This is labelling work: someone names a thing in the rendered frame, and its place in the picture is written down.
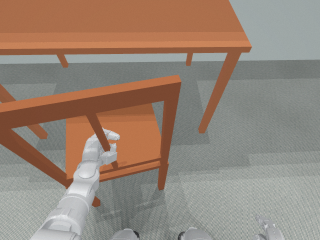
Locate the left robot hand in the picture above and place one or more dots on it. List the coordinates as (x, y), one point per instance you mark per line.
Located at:
(93, 149)

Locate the chair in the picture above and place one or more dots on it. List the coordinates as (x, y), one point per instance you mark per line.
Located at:
(125, 109)

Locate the robot right thigh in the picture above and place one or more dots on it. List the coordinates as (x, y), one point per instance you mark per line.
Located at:
(195, 234)

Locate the robot left upper arm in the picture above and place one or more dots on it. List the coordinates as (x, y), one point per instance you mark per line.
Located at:
(51, 234)

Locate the left robot forearm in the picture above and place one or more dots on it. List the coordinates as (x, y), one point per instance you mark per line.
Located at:
(74, 206)

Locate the right robot hand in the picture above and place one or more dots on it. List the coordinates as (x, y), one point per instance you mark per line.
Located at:
(268, 226)

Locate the right robot shin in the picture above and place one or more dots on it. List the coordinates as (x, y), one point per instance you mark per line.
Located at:
(191, 228)

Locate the table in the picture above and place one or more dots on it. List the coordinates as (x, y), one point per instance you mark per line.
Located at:
(88, 27)

